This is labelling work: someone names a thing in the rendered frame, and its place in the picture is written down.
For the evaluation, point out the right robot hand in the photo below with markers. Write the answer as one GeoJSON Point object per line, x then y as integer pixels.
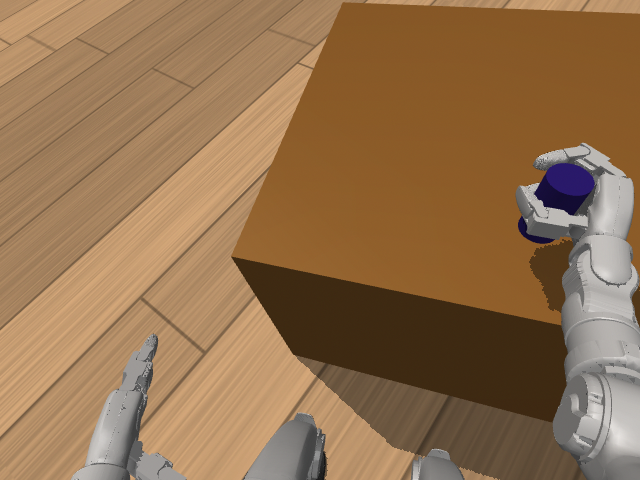
{"type": "Point", "coordinates": [607, 210]}

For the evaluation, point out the left robot arm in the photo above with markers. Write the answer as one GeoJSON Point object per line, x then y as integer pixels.
{"type": "Point", "coordinates": [102, 471]}

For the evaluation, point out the can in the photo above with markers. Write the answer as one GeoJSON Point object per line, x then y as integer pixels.
{"type": "Point", "coordinates": [564, 186]}

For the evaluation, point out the left robot hand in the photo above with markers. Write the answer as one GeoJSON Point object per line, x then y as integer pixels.
{"type": "Point", "coordinates": [115, 438]}

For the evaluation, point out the right robot arm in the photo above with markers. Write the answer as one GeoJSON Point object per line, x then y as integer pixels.
{"type": "Point", "coordinates": [598, 419]}

